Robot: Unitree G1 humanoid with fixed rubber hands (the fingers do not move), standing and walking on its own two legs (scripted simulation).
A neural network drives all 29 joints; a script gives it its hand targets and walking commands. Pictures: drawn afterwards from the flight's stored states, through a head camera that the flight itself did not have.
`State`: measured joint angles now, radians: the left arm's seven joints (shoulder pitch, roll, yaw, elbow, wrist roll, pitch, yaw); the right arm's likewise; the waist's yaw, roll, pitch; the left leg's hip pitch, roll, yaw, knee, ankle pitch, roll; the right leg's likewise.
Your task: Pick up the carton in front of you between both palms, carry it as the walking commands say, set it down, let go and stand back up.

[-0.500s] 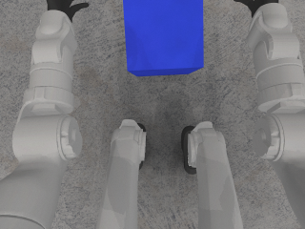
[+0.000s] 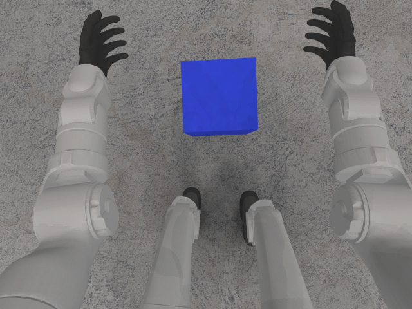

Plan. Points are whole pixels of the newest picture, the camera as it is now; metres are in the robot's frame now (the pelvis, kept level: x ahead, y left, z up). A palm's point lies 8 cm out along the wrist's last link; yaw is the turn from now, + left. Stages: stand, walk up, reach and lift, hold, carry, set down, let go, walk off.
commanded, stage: let go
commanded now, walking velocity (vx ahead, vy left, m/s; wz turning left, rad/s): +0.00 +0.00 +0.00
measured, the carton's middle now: (218, 103) +0.51 +0.02 -0.51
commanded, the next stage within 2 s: stand in 1.24 s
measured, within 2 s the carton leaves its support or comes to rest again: neither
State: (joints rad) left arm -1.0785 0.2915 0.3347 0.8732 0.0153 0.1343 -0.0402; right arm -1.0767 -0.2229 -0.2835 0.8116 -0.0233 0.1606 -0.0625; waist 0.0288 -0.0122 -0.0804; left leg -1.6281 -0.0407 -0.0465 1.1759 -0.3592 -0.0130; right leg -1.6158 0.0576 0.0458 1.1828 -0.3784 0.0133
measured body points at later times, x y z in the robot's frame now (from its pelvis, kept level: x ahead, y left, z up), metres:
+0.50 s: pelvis +0.05 +0.01 +0.10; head +0.23 +0.01 +0.52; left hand +0.35 +0.25 +0.00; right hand +0.37 -0.21 +0.00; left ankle +0.06 +0.12 -0.60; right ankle +0.06 -0.12 -0.60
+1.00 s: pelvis +0.08 -0.01 +0.14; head +0.09 +0.00 +0.59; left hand +0.25 +0.23 +0.06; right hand +0.26 -0.24 +0.07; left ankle +0.06 +0.12 -0.60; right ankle +0.06 -0.12 -0.60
